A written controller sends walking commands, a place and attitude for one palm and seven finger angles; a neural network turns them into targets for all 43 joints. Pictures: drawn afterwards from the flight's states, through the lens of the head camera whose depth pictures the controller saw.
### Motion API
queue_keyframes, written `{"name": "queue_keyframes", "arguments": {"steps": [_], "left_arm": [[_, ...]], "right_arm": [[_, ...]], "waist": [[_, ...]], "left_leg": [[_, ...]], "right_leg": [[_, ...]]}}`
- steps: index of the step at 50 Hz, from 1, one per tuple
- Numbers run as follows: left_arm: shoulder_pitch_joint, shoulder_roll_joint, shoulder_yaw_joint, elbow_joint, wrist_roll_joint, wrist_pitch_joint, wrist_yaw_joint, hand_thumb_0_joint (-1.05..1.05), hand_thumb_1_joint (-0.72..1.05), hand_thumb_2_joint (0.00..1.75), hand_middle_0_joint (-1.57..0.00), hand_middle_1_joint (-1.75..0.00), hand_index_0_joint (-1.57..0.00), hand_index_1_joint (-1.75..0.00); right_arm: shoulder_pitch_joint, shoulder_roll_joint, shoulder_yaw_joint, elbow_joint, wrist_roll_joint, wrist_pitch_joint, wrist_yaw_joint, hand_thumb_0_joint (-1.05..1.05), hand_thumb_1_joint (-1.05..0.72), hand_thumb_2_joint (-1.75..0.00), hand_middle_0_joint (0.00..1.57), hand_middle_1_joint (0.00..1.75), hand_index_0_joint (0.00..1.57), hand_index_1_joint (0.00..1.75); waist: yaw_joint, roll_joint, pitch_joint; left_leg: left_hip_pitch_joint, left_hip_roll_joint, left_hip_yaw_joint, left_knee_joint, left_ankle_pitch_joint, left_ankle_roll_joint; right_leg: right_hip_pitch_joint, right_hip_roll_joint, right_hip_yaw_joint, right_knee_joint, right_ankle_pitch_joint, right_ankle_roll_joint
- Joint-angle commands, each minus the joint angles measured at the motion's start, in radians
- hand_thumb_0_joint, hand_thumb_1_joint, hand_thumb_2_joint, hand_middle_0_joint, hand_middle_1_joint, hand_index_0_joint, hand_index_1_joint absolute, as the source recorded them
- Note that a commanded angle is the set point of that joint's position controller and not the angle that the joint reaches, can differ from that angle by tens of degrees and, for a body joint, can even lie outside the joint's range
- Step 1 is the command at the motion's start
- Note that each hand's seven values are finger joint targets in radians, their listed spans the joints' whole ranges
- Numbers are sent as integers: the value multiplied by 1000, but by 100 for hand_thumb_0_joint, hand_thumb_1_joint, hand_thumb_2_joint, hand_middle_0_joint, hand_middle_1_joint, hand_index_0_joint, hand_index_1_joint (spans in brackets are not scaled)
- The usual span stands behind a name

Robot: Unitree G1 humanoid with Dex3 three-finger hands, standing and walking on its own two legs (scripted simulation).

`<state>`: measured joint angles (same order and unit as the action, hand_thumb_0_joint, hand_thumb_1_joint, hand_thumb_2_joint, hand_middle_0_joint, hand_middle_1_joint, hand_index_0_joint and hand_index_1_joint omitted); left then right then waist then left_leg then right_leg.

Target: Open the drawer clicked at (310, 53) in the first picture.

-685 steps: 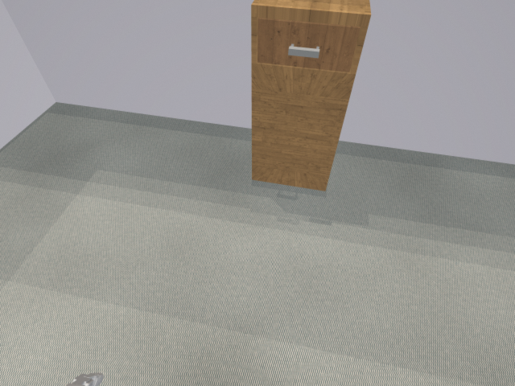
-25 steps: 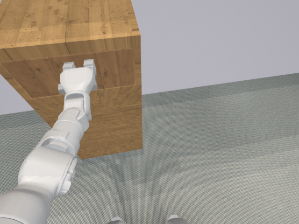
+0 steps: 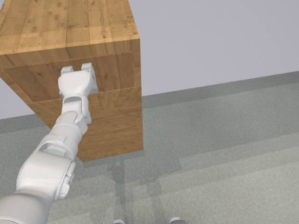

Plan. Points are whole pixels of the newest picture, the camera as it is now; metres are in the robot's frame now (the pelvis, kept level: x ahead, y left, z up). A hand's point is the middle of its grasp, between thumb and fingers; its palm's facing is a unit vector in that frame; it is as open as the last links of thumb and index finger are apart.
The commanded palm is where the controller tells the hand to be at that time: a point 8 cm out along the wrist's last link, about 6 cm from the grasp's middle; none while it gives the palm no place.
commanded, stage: lift the fingers back up to retry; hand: left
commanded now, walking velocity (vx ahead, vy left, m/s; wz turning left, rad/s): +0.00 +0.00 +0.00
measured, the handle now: (79, 85) +0.53 +0.19 +0.02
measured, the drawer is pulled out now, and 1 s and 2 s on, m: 0.00 0.00 0.00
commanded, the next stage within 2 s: re-aim the fingers above the handle in 0.52 s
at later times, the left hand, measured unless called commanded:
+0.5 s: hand (76, 83) +0.48 +0.17 +0.08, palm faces -0.01 -0.05 -1.00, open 13.8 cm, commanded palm +0.46 +0.18 +0.14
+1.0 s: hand (75, 85) +0.49 +0.17 +0.07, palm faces -0.05 -0.04 -1.00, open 13.9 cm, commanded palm +0.47 +0.18 +0.13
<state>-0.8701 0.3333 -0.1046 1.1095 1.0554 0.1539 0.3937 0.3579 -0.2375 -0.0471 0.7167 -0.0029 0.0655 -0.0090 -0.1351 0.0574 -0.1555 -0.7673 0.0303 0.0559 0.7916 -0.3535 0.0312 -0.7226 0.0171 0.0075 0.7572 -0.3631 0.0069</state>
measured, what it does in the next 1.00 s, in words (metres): stands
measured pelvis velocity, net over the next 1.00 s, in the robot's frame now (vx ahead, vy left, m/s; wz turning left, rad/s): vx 0.03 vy -0.02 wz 0.03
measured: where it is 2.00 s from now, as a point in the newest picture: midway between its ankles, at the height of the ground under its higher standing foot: outside the picture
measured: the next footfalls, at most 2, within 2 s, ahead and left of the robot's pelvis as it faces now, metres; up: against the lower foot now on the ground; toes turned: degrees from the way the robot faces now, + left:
none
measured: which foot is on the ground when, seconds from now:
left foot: down 0.00-1.00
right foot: down 0.00-1.00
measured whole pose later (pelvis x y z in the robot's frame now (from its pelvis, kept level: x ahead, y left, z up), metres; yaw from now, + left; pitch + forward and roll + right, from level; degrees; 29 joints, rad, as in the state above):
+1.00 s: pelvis +0.03 -0.02 +0.02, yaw +2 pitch +14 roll +0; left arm -0.80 0.37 -0.12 0.98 1.03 0.09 0.24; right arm 0.31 -0.26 -0.05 0.72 0.01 0.10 -0.02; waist -0.09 0.06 -0.13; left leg -0.55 0.02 0.03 0.63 -0.32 0.00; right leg -0.51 0.02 -0.02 0.63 -0.36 -0.02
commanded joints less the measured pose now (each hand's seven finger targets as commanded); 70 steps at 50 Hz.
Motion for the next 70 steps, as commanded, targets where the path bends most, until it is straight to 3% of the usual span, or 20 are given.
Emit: {"name": "queue_keyframes", "arguments": {"steps": [1,3,12,16,18,20,23,26,28,33,36,42,45,49,52,54,60,62,65,70], "left_arm": [[-463,215,36,-227,11,-15,33,0,-50,30,-30,-120,-30,-120],[-486,201,20,-253,14,-20,29,0,-50,30,-30,-120,-30,-120],[-471,174,8,-390,-2,-37,-8,0,-50,30,-30,-120,-30,-120],[-398,215,43,-378,-8,-15,-36,0,-50,30,-30,-120,-30,-120],[-399,157,-12,-357,-9,4,-54,0,-50,30,-30,-120,-30,-120],[-338,186,19,-354,-18,4,-78,0,-50,30,-30,-120,-30,-120],[-316,167,-5,-350,-23,0,-110,0,-50,30,-30,-120,-30,-120],[-289,220,33,-375,-15,-32,-127,0,-50,30,-30,-120,-30,-120],[-322,187,3,-412,-14,-55,-126,0,-50,30,-30,-120,-30,-120],[-377,206,11,-431,-7,-85,-92,0,-50,30,-30,-120,-30,-120],[-356,252,58,-429,-5,-84,-74,0,-50,30,-30,-120,-30,-120],[-371,209,12,-335,-18,-42,-85,0,-50,30,-30,-120,-30,-120],[-392,264,47,-323,-19,-52,-103,0,-50,30,-30,-120,-30,-120],[-389,241,32,-327,-18,-82,-108,0,-50,30,-30,-120,-30,-120],[-376,282,71,-318,-10,-98,-95,0,-50,30,-30,-120,-30,-120],[-375,239,41,-312,-10,-92,-85,0,-50,30,-30,-120,-30,-120],[-405,316,101,-276,-4,-67,-60,0,-50,30,-30,-120,-30,-120],[-413,268,58,-267,-1,-55,-56,0,-50,30,-30,-120,-30,-120],[-430,312,91,-256,6,-47,-53,0,-50,30,-30,-120,-30,-120],[-451,277,68,-256,11,-45,-49,0,-50,30,-30,-120,-30,-120]], "right_arm": [[95,-154,-57,-66,5,-16,-17,0,-90,-90,20,30,20,30],[87,-155,-60,-60,5,-19,-16,0,-90,-90,20,30,20,30],[61,-145,-69,-71,5,-5,-3,0,-90,-90,20,30,20,30],[31,-146,-61,-79,11,13,-4,0,-90,-90,20,30,20,30],[15,-145,-59,-81,15,18,-4,0,-90,-90,20,30,20,30],[5,-149,-58,-90,15,25,-5,0,-90,-90,20,30,20,30],[-11,-148,-53,-102,20,33,-10,0,-90,-90,20,30,20,30],[-22,-148,-50,-116,20,37,-20,0,-90,-90,20,30,20,30],[-26,-142,-53,-117,20,33,-21,0,-90,-90,20,30,20,30],[-24,-138,-55,-106,20,20,-24,0,-90,-90,20,30,20,30],[-19,-138,-59,-99,16,18,-22,0,-90,-90,20,30,20,30],[-15,-145,-54,-84,21,19,-21,0,-90,-90,20,30,20,30],[-2,-154,-51,-84,20,19,-27,0,-90,-90,20,30,20,30],[17,-151,-54,-89,19,11,-30,0,-90,-90,20,30,20,30],[33,-153,-58,-86,17,9,-26,0,-90,-90,20,30,20,30],[36,-150,-60,-82,18,5,-23,0,-90,-90,20,30,20,30],[47,-159,-58,-71,19,3,-21,0,-90,-90,20,30,20,30],[45,-155,-57,-73,21,1,-21,0,-90,-90,20,30,20,30],[45,-160,-55,-75,20,1,-23,0,-90,-90,20,30,20,30],[47,-158,-55,-81,18,-6,-22,0,-90,-90,20,30,20,30]], "waist": [[6,-19,-401],[1,-3,-373],[34,35,-437],[50,-41,-395],[38,-56,-329],[58,-69,-356],[53,-98,-306],[64,-105,-318],[54,-89,-300],[41,-65,-300],[56,-51,-374],[30,-83,-306],[35,-83,-323],[35,-73,-333],[47,-59,-351],[36,-66,-335],[42,-73,-329],[31,-62,-316],[39,-58,-322],[34,-51,-327]], "left_leg": [[387,-25,-43,-95,353,8],[411,-23,-46,-107,358,7],[544,-26,-48,-118,545,1],[499,-38,-30,-140,557,10],[484,-40,-23,-156,518,11],[490,-44,-14,-160,539,11],[459,-52,-1,-170,481,15],[450,-57,1,-174,473,18],[459,-57,2,-171,458,18],[462,-60,-3,-167,426,16],[476,-66,-1,-154,463,16],[435,-64,3,-164,415,16],[419,-64,-3,-169,406,16],[420,-62,-1,-165,404,18],[413,-59,-5,-159,424,15],[416,-57,-2,-158,416,15],[392,-55,-6,-167,388,15],[399,-53,-3,-168,377,16],[398,-50,-8,-174,377,13],[419,-43,-15,-175,381,11]], "right_leg": [[170,46,-37,-105,284,-34],[154,46,-39,-117,275,-35],[234,46,-42,-130,402,-39],[331,40,-36,-146,486,-35],[318,37,-40,-161,474,-34],[371,32,-30,-165,511,-36],[381,25,-25,-176,526,-29],[415,18,-15,-176,548,-28],[389,18,-13,-181,528,-27],[363,18,-10,-181,484,-28],[406,18,-4,-169,534,-28],[378,16,-8,-182,512,-23],[399,14,-4,-181,498,-26],[376,17,-3,-178,487,-24],[375,21,-5,-163,489,-28],[352,24,-10,-170,471,-27],[354,27,-10,-176,420,-31],[326,30,-12,-177,403,-29],[328,30,-15,-175,380,-33],[299,35,-23,-171,353,-35]]}}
